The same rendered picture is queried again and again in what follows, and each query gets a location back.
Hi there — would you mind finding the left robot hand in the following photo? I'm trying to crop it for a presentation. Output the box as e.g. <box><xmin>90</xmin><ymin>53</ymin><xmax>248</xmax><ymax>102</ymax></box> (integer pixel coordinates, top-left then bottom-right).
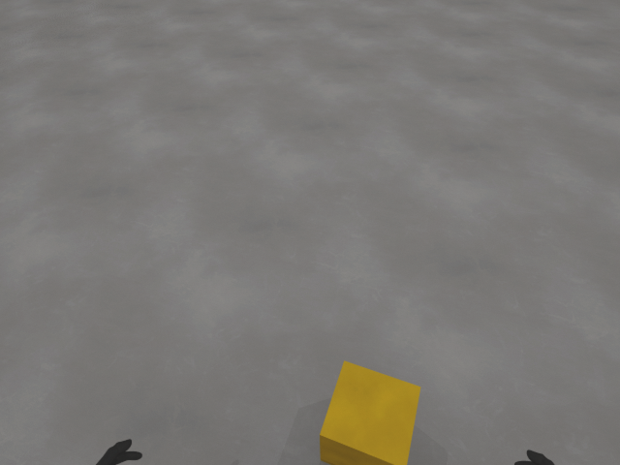
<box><xmin>96</xmin><ymin>439</ymin><xmax>142</xmax><ymax>465</ymax></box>

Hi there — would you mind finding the carton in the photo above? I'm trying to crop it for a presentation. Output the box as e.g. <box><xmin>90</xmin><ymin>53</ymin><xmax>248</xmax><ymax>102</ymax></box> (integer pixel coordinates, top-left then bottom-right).
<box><xmin>320</xmin><ymin>360</ymin><xmax>420</xmax><ymax>465</ymax></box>

